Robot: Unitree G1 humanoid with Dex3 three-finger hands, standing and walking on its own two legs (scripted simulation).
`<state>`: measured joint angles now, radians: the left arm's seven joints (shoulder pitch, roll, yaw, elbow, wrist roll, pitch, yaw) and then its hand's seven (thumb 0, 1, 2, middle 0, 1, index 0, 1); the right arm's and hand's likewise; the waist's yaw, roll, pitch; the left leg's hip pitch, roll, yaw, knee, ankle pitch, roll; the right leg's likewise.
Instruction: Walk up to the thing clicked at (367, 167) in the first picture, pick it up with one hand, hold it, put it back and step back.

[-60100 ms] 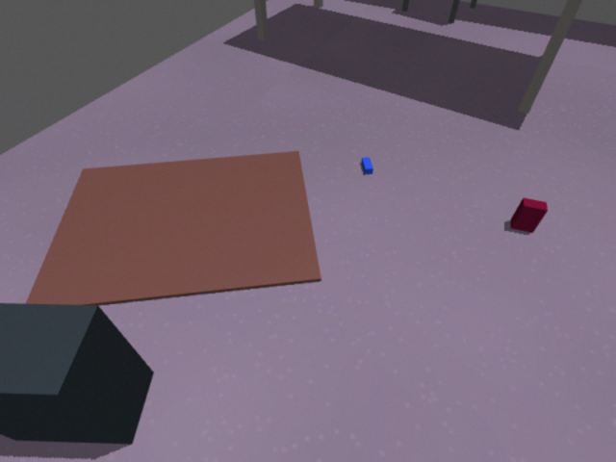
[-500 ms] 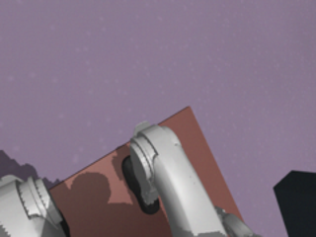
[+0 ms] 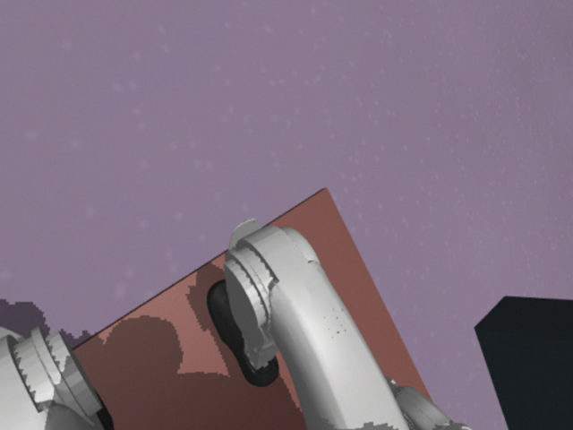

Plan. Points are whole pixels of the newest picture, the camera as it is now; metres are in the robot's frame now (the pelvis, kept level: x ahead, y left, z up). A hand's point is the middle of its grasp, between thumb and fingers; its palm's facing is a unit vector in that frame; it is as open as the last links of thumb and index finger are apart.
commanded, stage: open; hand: left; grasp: from above
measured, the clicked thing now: out of the picture +0.49 +0.32 -0.30
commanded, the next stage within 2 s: withdraw in 1.18 s
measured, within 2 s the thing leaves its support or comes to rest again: rests again in 0.18 s
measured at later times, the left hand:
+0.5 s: hand out of the picture +0.49 +0.31 -0.25, palm faces -0.45 -0.16 -0.88, open 9.4 cm
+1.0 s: hand out of the picture +0.48 +0.31 -0.25, palm faces -0.44 -0.15 -0.88, open 12.4 cm
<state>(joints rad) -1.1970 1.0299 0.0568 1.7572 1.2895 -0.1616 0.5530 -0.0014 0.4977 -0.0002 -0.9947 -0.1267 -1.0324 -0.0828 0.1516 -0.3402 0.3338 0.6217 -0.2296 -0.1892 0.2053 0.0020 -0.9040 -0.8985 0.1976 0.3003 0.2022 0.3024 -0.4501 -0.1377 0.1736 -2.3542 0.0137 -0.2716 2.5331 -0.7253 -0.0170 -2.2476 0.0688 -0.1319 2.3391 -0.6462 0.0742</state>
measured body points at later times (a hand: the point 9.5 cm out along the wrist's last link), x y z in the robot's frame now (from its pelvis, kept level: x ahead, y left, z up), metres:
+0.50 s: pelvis +0.00 +0.00 +0.00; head +0.30 +0.12 +0.32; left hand +0.51 +0.31 -0.20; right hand +0.02 -0.25 -0.04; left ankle +0.06 +0.13 -0.28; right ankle +0.12 -0.13 -0.28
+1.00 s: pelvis +0.00 +0.00 +0.01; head +0.29 +0.13 +0.32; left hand +0.50 +0.31 -0.20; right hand +0.02 -0.24 -0.04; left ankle +0.06 +0.13 -0.28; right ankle +0.12 -0.13 -0.27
